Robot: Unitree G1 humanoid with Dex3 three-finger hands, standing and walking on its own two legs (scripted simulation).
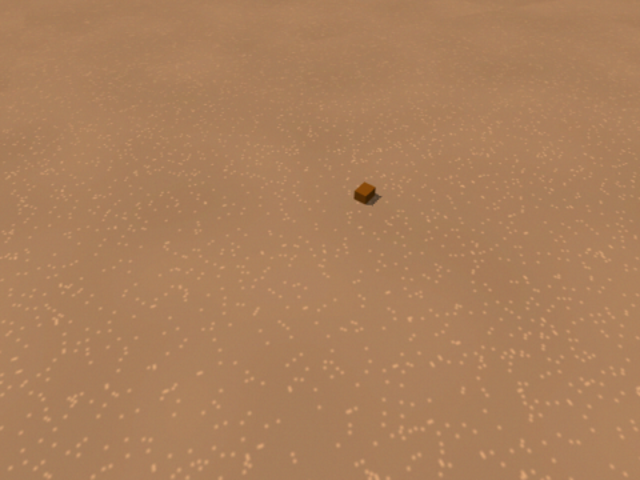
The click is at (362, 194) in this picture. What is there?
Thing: small box
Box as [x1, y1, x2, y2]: [354, 182, 375, 203]
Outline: 364,182 354,192 354,198 363,203 365,203 374,195 375,188
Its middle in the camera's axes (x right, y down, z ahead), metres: +0.20 -0.22 +1.87
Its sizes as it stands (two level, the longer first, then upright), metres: 0.081 0.064 0.051
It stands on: the floor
